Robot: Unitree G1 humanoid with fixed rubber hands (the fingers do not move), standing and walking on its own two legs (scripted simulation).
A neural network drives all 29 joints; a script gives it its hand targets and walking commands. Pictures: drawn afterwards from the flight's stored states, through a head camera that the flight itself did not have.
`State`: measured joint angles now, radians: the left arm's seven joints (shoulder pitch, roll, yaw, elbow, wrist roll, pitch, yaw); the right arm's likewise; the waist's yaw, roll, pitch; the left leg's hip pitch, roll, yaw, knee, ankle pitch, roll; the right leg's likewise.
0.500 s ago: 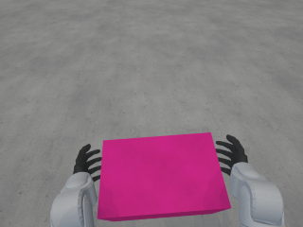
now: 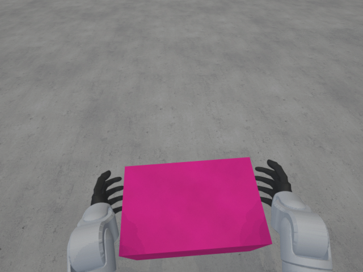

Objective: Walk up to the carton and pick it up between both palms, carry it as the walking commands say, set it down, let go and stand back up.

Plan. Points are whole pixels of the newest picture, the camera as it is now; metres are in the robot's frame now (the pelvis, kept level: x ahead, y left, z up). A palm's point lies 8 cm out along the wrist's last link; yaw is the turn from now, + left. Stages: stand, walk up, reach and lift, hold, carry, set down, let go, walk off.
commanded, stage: carry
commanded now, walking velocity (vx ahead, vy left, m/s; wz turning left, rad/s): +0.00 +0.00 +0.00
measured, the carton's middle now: (190, 210) +0.29 +0.00 +0.00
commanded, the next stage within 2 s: none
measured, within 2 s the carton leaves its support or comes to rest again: neither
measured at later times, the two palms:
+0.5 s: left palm (103, 212) +0.25 +0.17 +0.08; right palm (282, 200) +0.26 -0.18 +0.08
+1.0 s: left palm (103, 215) +0.24 +0.17 +0.08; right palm (283, 203) +0.25 -0.18 +0.08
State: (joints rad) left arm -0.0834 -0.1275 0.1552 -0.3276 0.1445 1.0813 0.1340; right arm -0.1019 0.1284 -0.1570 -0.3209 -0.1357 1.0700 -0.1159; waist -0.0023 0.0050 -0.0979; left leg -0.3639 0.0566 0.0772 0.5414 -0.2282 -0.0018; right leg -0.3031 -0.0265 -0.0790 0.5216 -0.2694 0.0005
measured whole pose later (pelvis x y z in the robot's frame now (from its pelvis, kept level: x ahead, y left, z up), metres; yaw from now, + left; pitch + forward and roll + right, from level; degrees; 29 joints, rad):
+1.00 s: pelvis -0.01 -0.01 +0.00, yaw +0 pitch +3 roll +0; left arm -0.09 -0.13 0.16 -0.28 0.15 1.03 0.13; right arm -0.10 0.13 -0.16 -0.28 -0.14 1.02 -0.11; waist 0.00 0.00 -0.09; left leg -0.38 0.06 0.07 0.53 -0.20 -0.01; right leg -0.32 -0.03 -0.09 0.53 -0.26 -0.01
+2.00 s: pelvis -0.02 -0.01 +0.00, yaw +1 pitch +3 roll +0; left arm -0.09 -0.13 0.16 -0.29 0.15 1.05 0.13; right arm -0.10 0.13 -0.16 -0.29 -0.13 1.03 -0.11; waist 0.00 0.00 -0.10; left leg -0.38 0.06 0.06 0.52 -0.19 -0.01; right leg -0.32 -0.03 -0.09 0.53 -0.25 -0.01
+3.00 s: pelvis -0.03 +0.00 -0.02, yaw -10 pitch +4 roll +0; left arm -0.02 -0.13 0.14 -0.51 0.10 1.22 0.15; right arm -0.03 0.13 -0.13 -0.51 -0.09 1.20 -0.14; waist -0.02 0.00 -0.12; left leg -0.46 0.14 0.19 0.68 -0.28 -0.01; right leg -0.49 0.02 0.03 0.70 -0.31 -0.01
